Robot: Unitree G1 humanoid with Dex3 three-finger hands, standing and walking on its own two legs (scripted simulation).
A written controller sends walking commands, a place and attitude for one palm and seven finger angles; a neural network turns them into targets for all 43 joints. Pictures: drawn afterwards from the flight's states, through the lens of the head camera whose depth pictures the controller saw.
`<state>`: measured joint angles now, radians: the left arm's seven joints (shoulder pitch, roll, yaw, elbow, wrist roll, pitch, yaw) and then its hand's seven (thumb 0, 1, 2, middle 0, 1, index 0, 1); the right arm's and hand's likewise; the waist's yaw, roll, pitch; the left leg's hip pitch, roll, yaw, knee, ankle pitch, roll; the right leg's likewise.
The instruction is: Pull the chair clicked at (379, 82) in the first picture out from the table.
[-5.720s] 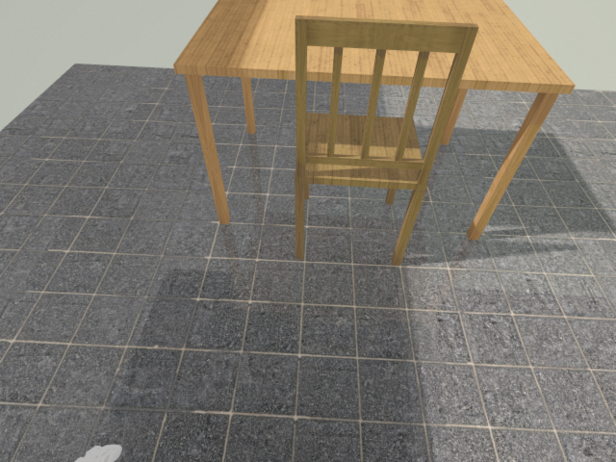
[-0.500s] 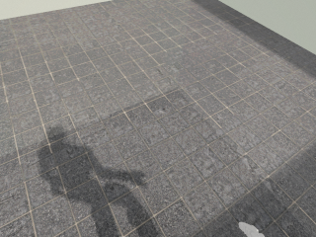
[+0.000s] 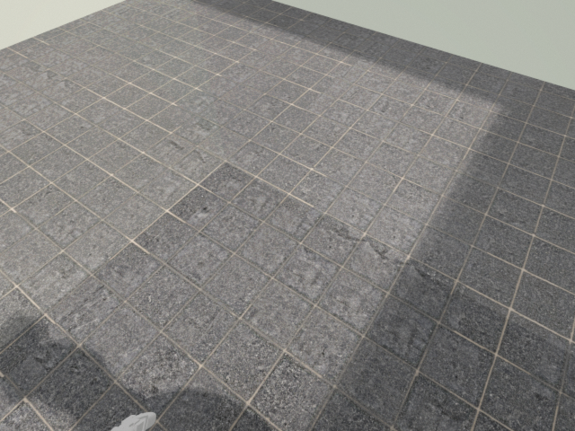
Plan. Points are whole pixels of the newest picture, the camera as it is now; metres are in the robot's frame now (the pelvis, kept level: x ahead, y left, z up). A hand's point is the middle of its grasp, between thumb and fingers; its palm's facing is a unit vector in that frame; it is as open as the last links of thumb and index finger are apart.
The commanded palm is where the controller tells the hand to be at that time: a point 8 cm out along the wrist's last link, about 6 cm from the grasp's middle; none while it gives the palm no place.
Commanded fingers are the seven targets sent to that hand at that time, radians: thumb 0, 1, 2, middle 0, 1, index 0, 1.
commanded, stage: walk to a spot facing it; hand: left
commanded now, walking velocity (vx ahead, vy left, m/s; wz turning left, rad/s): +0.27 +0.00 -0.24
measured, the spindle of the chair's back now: out of the picture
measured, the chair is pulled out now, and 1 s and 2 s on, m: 0.00 0.00 0.00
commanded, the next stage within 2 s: turn to face it in 0.10 s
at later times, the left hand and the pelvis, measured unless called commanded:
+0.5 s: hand (164, 429) +0.15 +0.21 -0.19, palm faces +0.05 -0.99 -0.16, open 7.4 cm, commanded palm none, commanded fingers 0.00 0.90 0.90 -0.20 -0.30 -0.20 -0.30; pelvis +0.13 +0.03 +0.00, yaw +0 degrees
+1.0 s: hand (169, 388) +0.20 +0.20 -0.13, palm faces +0.31 -0.91 -0.28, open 7.4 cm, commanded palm none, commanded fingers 0.00 0.90 0.90 -0.20 -0.30 -0.20 -0.30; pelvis +0.15 -0.02 +0.01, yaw +17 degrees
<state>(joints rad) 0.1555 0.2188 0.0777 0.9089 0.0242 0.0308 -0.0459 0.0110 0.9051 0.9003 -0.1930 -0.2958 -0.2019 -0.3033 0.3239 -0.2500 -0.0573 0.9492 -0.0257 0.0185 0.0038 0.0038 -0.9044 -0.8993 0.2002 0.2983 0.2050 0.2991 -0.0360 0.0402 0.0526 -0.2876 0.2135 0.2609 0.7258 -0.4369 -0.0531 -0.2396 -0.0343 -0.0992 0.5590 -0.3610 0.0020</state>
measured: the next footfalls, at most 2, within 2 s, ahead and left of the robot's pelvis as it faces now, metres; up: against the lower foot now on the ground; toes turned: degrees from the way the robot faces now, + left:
left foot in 0.36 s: +0.25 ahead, +0.10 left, +0.00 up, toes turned +5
right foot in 0.94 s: +0.21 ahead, -0.13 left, +0.00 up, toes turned +14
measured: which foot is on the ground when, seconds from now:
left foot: up 0.00-0.34, down 0.36-0.94, up 0.96-1.00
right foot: down 0.00-0.38, up 0.40-0.92, down 0.94-1.00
